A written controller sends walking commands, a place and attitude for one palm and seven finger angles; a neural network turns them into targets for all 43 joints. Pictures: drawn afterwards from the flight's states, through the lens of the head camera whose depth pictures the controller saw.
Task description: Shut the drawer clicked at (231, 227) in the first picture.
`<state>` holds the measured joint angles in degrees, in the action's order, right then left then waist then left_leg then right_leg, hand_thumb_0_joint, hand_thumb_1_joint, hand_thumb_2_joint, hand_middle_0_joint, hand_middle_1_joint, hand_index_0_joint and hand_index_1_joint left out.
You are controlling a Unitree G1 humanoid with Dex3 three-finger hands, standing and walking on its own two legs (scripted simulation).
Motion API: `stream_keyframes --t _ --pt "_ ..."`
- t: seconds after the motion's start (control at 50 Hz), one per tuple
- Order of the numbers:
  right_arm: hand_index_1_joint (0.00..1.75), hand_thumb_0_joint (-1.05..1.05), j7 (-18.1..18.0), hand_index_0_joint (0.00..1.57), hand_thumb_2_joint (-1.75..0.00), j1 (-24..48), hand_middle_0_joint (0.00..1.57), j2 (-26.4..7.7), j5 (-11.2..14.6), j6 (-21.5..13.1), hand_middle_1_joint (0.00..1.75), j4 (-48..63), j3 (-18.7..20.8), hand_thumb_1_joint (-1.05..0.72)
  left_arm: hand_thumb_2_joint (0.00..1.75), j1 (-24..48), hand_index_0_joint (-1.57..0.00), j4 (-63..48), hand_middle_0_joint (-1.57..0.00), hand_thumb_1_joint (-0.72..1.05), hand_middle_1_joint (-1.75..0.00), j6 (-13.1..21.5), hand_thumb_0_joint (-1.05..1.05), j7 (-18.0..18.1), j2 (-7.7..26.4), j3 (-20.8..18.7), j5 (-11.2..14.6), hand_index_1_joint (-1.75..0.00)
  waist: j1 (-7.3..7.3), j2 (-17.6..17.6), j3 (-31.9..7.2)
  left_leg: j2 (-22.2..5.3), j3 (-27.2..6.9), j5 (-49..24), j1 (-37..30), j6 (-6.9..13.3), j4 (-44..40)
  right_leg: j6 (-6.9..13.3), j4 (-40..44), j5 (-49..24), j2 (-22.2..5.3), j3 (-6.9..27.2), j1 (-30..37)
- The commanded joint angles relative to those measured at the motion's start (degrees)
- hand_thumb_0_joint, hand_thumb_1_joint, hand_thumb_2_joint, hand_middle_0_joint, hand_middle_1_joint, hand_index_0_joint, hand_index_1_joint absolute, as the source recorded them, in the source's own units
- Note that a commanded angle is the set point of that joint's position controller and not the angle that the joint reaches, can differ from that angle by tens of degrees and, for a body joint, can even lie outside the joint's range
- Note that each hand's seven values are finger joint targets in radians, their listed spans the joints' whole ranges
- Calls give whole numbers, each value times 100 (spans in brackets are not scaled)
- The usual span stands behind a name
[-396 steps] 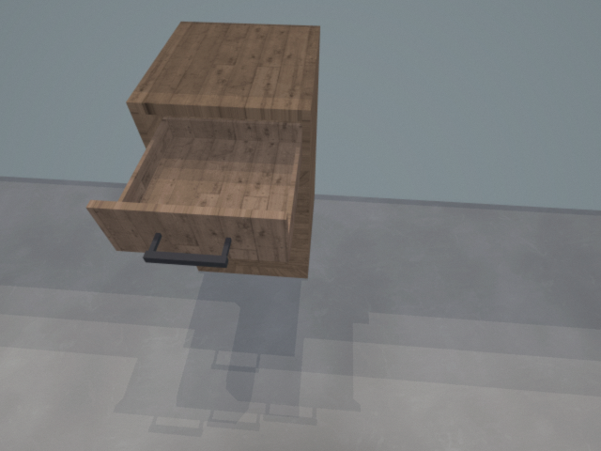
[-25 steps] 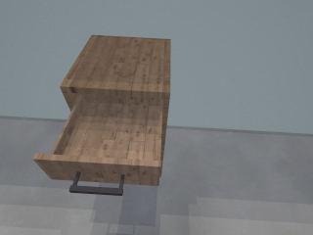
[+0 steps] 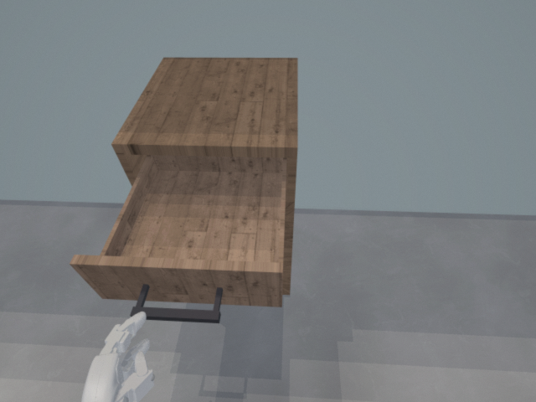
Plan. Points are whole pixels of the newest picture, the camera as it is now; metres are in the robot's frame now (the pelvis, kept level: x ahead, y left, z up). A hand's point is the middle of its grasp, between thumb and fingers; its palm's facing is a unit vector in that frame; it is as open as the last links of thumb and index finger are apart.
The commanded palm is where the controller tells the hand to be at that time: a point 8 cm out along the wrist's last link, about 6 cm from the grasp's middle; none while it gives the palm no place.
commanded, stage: raise the hand and make a fist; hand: left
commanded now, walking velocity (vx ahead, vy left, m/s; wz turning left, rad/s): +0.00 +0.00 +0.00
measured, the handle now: (178, 303) +0.32 +0.18 -0.11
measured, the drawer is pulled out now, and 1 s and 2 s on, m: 0.30 0.30 0.30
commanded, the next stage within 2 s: bring the fist close to the handle in 1.72 s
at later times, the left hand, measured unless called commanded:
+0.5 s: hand (170, 399) +0.15 +0.15 -0.04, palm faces -0.09 -1.00 -0.03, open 4.6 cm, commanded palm +0.12 +0.21 -0.04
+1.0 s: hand (155, 394) +0.15 +0.16 -0.02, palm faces -0.03 -1.00 -0.01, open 3.1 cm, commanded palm +0.12 +0.21 -0.02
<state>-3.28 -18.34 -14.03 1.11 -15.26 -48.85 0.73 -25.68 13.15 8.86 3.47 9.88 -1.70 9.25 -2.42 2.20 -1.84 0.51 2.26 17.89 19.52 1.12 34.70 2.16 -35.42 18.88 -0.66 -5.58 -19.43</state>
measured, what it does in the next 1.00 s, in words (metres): lowers itself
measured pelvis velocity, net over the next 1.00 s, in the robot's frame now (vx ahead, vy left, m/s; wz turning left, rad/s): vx -0.02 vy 0.02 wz -0.01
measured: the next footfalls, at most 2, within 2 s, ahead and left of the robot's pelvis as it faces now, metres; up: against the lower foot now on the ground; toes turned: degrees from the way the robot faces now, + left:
none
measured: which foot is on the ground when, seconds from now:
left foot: down 0.00-1.00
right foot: down 0.00-1.00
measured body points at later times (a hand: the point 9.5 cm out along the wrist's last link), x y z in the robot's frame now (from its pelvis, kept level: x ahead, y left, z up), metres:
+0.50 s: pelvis -0.05 -0.01 -0.09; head +0.02 -0.01 +0.35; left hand +0.15 +0.20 -0.03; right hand +0.17 -0.20 -0.16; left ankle +0.00 +0.11 -0.73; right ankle +0.00 -0.09 -0.73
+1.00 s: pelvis -0.02 +0.02 -0.08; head +0.04 +0.03 +0.37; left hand +0.15 +0.22 -0.02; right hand +0.18 -0.22 -0.13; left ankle +0.00 +0.11 -0.73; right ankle +0.00 -0.09 -0.73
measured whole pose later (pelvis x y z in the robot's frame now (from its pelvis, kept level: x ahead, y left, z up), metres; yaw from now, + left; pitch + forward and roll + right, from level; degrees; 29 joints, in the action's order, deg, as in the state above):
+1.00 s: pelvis -0.02 +0.02 -0.08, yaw +0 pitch +15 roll -3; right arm -1.9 -11.3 -13.1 1.7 -11.7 -27.0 1.5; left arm -36.4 -12.1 24.5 -9.9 10.2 -0.8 10.9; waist -0.3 1.1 -8.3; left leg -1.1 0.9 30.5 51.6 2.3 67.4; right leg 1.9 -64.2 29.5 -0.7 -6.9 -49.3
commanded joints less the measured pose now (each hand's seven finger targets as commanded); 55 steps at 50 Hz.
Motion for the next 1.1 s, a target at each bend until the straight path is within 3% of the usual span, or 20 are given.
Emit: stream_keyframes --t 0.0,0.04,0.06,0.08,0.16,0.2,0.24,0.26,0.34,0.38,0.44,0.46,0.52,0.56,0.6,0.68,0.76,0.88,0.98,1.08 --pt "30 0 216 20 -90 1011 20 -668 -94 -621 30 1749 390 -90 90 -1246 -40 -443 -40 90 -52 1732 0 -1037 -546 173 301 -52 453 -1529 -494 32 -232 -320 1357 -87 787 -79 -575 -8 7 99 -1295" --pt "30 0 375 20 -90 1167 20 -651 -75 -600 30 2031 479 -90 90 -1403 -44 -556 -44 90 -56 2568 0 -1629 -178 -201 367 -56 555 -1352 -817 99 -162 -241 2082 -143 1358 -51 -1147 -311 -41 329 -1384" --pt "30 0 463 20 -90 1164 20 -652 -51 -545 30 2057 544 -90 90 -1437 -46 -436 -46 90 -58 2950 0 -1862 231 -593 262 -58 612 -774 -864 103 -134 -263 2289 -191 1624 32 -1442 -453 -81 449 -1512" --pt "30 0 500 20 -90 1272 20 -651 -44 -475 30 2292 542 -90 90 -1358 -48 -636 -48 90 -60 3085 0 -1955 324 -632 236 -60 644 -591 -1049 141 -43 -186 2481 -135 1817 34 -1633 -349 -85 506 -1620" --pt "30 0 368 20 -90 1454 20 -641 58 -133 30 2947 458 -90 90 -299 -56 -1998 -56 90 -69 2607 0 -1748 553 -629 315 -69 554 -105 -1330 159 -28 561 2896 -6 2125 25 -1728 828 -60 837 -2055" --pt "30 0 285 20 -90 1252 20 -528 59 -43 30 3088 440 -90 90 -232 -60 -2711 -60 90 -73 2509 0 -1482 521 -623 337 -73 448 8 -1576 90 -132 549 2791 51 2284 19 -1684 906 -36 935 -2073" --pt "30 0 211 20 -90 1044 20 -490 35 -22 30 3090 385 -90 90 90 -64 -3429 -64 90 -78 2631 0 -1368 501 -460 280 -78 277 245 -1794 8 -236 272 2636 92 2448 27 -1815 490 14 870 -2183" --pt "30 0 178 20 -90 954 20 -509 5 -25 30 3041 345 -90 90 338 -66 -3722 -66 90 -80 2698 0 -1373 491 -331 269 -80 106 136 -1899 -34 -291 224 2644 120 2567 -3 -1876 390 51 849 -2318" --pt "30 0 93 20 -90 967 20 -550 31 -144 30 2840 216 -90 90 402 -74 -3214 -74 90 -88 2582 0 -1826 411 -15 342 -88 -124 20 -1466 -79 -407 519 3047 120 2785 -47 -1739 829 49 869 -2610" --pt "30 0 51 20 -90 1021 20 -566 83 -152 30 2815 179 -90 90 218 -78 -2816 -78 90 -93 2248 0 -2018 487 -91 394 -93 -94 -193 -1398 -71 -399 743 3247 119 2808 -79 -1554 1315 15 970 -2545" --pt "30 0 1 20 -90 1108 20 -531 142 -138 30 2916 163 -90 90 -58 -84 -2873 -84 90 -99 1712 0 -2101 678 -393 518 -99 165 -182 -1781 -39 -410 699 3173 108 2607 -90 -1465 1460 -40 960 -2085" --pt "30 0 -22 20 -90 1203 20 -500 149 -100 30 2848 176 -90 90 -196 -86 -2656 -86 90 -101 1531 0 -2000 800 -652 522 -101 239 -207 -1733 -44 -413 657 3174 94 2578 -86 -1439 1456 -32 938 -2034" --pt "30 0 -18 20 -90 1154 20 -387 123 -70 30 2886 175 -90 90 -346 -92 -3005 -92 90 -108 1416 0 -1751 691 -785 598 -108 349 -331 -1919 -36 -419 388 3067 83 2435 -109 -1481 1088 -54 844 -1745" --pt "30 0 -19 20 -90 1202 20 -359 103 -58 30 2775 215 -90 90 -560 -96 -2955 -96 90 -112 1495 0 -1558 823 -1036 550 -112 427 -341 -1929 -61 -421 222 3009 66 2381 -93 -1550 831 -44 757 -1687" --pt "30 0 36 20 -90 1142 20 -348 79 -85 30 2804 211 -90 90 -701 -100 -3105 -100 90 -117 1655 0 -1513 547 -695 508 -117 356 -226 -1787 -52 -419 186 2924 61 2284 -78 -1623 698 -26 630 -1824" --pt "30 0 46 20 -90 1062 20 -449 83 -127 30 2774 241 -90 90 -722 -108 -3027 -108 90 -125 1920 0 -1527 442 -413 423 -125 171 -337 -1414 -60 -433 459 2947 75 2257 -83 -1548 1085 -24 598 -2199" --pt "30 0 53 20 -90 1013 20 -514 76 -120 30 2801 304 -90 90 -998 -116 -3203 -116 90 -134 2021 0 -1513 598 -496 376 -134 218 -228 -1622 -68 -445 239 2768 77 2241 -46 -1720 689 9 469 -2151" --pt "30 0 102 20 -90 909 20 -501 37 -3 30 2988 311 -90 90 -1277 -128 -3721 -128 90 -147 2063 0 -1323 462 -279 278 -147 243 137 -1812 -89 -483 -213 2326 59 2142 -17 -1979 53 73 196 -2229" --pt "30 0 163 20 -90 903 20 -510 44 169 30 3189 273 -90 90 -1452 -138 -3882 -138 90 -158 1873 0 -1307 219 133 150 -158 172 90 -1644 -133 -559 -383 2177 40 2080 -33 -2029 -87 117 84 -2336" --pt "30 0 176 20 -90 907 20 -494 45 361 30 3369 229 -90 90 -1554 -140 -4065 -140 90 -160 1697 0 -1247 327 122 32 -160 212 44 -1563 -143 -609 -217 2227 16 2017 -28 -2038 83 137 53 -2355"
